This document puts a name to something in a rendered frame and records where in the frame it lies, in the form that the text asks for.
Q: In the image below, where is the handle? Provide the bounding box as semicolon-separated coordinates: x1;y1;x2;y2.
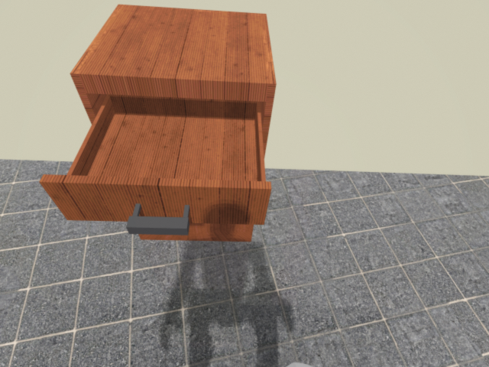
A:
126;203;189;235

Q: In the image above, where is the drawer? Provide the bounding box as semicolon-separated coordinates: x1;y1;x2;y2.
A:
39;94;271;225

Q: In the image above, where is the cabinet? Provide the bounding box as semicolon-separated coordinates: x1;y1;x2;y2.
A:
70;5;277;242

